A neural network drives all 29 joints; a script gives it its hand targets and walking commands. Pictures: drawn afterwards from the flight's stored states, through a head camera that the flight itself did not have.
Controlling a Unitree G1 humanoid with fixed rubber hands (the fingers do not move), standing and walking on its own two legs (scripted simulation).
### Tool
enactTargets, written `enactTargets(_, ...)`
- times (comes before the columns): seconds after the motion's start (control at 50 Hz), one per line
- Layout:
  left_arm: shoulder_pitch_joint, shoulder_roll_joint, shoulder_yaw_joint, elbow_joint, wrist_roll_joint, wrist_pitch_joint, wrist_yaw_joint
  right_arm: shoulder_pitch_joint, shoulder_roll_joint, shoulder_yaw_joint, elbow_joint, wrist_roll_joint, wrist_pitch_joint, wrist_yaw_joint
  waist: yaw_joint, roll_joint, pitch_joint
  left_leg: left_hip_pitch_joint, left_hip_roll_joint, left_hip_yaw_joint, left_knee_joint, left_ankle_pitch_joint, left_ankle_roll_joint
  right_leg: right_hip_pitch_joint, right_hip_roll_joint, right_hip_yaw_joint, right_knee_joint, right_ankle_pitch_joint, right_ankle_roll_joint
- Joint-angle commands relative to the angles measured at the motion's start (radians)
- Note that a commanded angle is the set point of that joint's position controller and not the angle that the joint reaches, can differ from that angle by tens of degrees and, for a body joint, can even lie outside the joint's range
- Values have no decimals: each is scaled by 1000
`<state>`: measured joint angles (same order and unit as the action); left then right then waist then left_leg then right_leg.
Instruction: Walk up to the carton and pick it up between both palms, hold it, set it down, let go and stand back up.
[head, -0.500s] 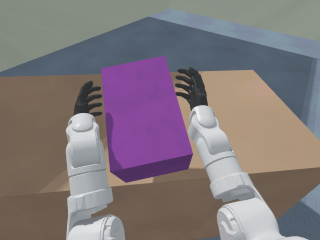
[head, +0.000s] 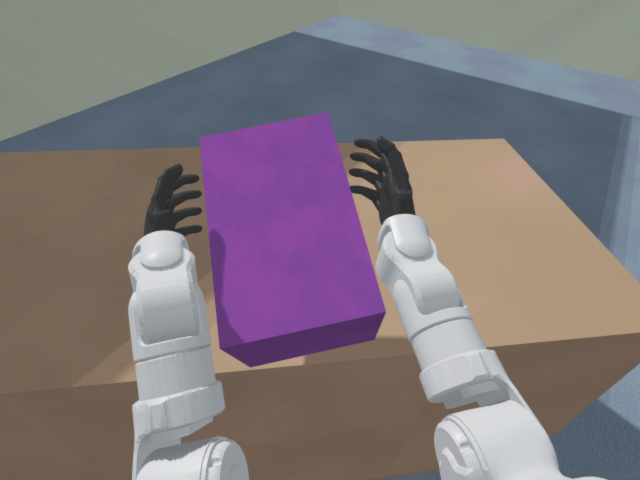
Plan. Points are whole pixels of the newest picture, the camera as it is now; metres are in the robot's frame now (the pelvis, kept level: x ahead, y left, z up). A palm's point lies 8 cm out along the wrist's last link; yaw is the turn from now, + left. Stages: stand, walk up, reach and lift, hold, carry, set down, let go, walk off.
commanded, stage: hold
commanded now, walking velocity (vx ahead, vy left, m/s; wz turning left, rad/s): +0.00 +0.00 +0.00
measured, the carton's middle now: (288, 240) +0.39 +0.01 +0.11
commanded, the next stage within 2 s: none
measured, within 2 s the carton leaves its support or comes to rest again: neither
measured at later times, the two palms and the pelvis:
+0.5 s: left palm (166, 236) +0.34 +0.15 +0.17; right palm (393, 209) +0.35 -0.11 +0.19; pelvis +0.00 +0.00 +0.00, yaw +0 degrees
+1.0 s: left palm (169, 234) +0.35 +0.15 +0.17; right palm (394, 207) +0.35 -0.11 +0.19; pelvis +0.00 +0.00 +0.00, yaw +0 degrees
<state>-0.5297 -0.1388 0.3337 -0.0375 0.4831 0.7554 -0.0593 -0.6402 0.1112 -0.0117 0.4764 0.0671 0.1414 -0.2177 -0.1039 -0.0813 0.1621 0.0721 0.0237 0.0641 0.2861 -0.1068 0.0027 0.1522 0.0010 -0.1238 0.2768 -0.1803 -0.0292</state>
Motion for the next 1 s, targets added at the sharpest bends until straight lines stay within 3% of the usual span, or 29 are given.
enactTargets(0.0, -593, -313, -403, -89, -150, -73, -153, -507, 343, 277, -157, 27, -22, 114, -3, 80, -329, 157, -27, 17, -11, 113, 18, -80, 5, -15, -54, 141, 58)
enactTargets(0.06, -624, -303, -392, -64, -143, -80, -148, -499, 341, 246, -105, 12, -15, 125, 0, 92, -286, 125, -25, 19, -41, 18, 21, -117, -4, -13, -64, 31, 51)
enactTargets(0.08, -608, -312, -394, -72, -147, -80, -144, -523, 351, 258, -142, 17, -25, 129, 11, 84, -313, 134, -23, 19, -32, 53, 24, -112, -1, -14, -60, 60, 51)
enactTargets(0.12, -603, -316, -411, -106, -147, -84, -141, -492, 355, 292, -143, 33, -31, 120, 2, 91, -348, 173, -26, 15, -2, 154, 14, -80, 2, -10, -49, 175, 57)
enactTargets(0.14, -599, -321, -425, -113, -148, -83, -140, -493, 344, 288, -147, 37, -31, 114, -11, 99, -350, 190, -25, 13, 1, 171, 3, -86, 7, -15, -50, 182, 57)
enactTargets(0.18, -596, -322, -435, -150, -152, -81, -140, -482, 348, 320, -155, 57, -29, 108, -5, 102, -378, 210, -26, 11, 19, 228, 2, -65, 12, -15, -43, 222, 59)
enactTargets(0.2, -584, -296, -393, -85, -132, -72, -150, -463, 333, 294, -109, 40, -12, 102, -15, 79, -299, 183, -32, 16, 3, 164, 12, -75, 0, -8, -59, 195, 64)
enactTargets(0.26, -633, -298, -376, -68, -131, -70, -164, -515, 340, 245, -105, 14, -10, 114, -10, 84, -266, 116, -28, 28, -40, 13, 24, -104, -10, -13, -70, 51, 59)
enactTargets(0.28, -620, -287, -350, -16, -125, -66, -169, -513, 334, 220, -91, -7, -5, 119, -8, 68, -221, 83, -26, 32, -56, -41, 35, -109, -15, -7, -82, 10, 56)
enactTargets(0.36, -617, -322, -401, -87, -151, -87, -151, -529, 359, 267, -163, 15, -41, 124, 2, 80, -365, 153, -29, 23, -4, 125, 17, -75, 4, -14, -50, 152, 56)
enactTargets(0.38, -603, -326, -418, -98, -159, -91, -147, -518, 354, 282, -175, 25, -48, 118, -9, 86, -395, 185, -30, 18, 17, 167, 11, -70, 4, -16, -43, 200, 56)
enactTargets(0.46, -594, -315, -416, -105, -154, -95, -146, -502, 343, 295, -165, 28, -43, 110, -10, 75, -372, 191, -28, 12, 11, 175, 10, -81, 8, -23, -46, 187, 63)
enactTargets(0.52, -616, -304, -393, -73, -141, -88, -150, -510, 346, 268, -133, 13, -34, 116, 0, 85, -308, 135, -28, 21, -22, 63, 22, -107, -6, -15, -60, 89, 57)
enactTargets(0.62, -605, -321, -403, -89, -139, -76, -138, -516, 312, 251, -122, 21, -42, 132, 7, 106, -322, 171, -10, 17, -19, 116, 9, -122, 16, -26, -60, 60, 42)
enactTargets(0.64, -625, -314, -395, -74, -147, -80, -141, -524, 319, 239, -117, 7, -43, 131, -1, 83, -320, 160, -13, 23, -19, 104, 14, -118, 13, -26, -64, 63, 47)
enactTargets(0.68, -596, -328, -402, -53, -147, -80, -139, -529, 321, 234, -127, 6, -50, 129, -4, 91, -323, 165, -15, 22, -12, 110, 18, -116, 8, -21, -64, 87, 46)
enactTargets(0.7, -600, -333, -421, -99, -156, -85, -136, -520, 325, 247, -143, 14, -54, 128, -10, 93, -364, 180, -15, 15, -1, 139, 9, -105, 14, -26, -52, 111, 47)
enactTargets(0.78, -620, -311, -399, -81, -144, -72, -141, -500, 324, 236, -93, 8, -28, 124, -21, 84, -309, 148, -23, 20, -20, 83, 13, -102, 2, -14, -60, 95, 57)
enactTargets(0.86, -613, -316, -416, -103, -145, -76, -141, -507, 335, 262, -122, 24, -33, 119, -15, 99, -350, 177, -23, 17, 0, 148, 5, -84, 8, -21, -50, 148, 57)
enactTargets(0.92, -615, -303, -379, -57, -136, -77, -148, -522, 344, 252, -108, 10, -28, 122, 0, 73, -296, 135, -26, 25, -24, 79, 25, -93, -4, -13, -61, 107, 59)
enactTargets(0.94, -619, -317, -400, -98, -146, -83, -146, -510, 342, 260, -125, 21, -37, 125, -5, 93, -344, 160, -24, 18, -15, 121, 12, -80, 4, -18, -48, 136, 56)
enactTargets(0.96, -601, -305, -390, -93, -141, -81, -146, -505, 342, 274, -130, 25, -37, 122, 6, 73, -354, 176, -24, 20, -5, 152, 16, -68, 4, -15, -49, 165, 59)
enactTargets(0.98, -617, -325, -424, -139, -153, -89, -142, -494, 345, 285, -141, 36, -43, 121, -9, 97, -388, 203, -21, 12, 9, 201, 1, -74, 15, -26, -39, 198, 56)
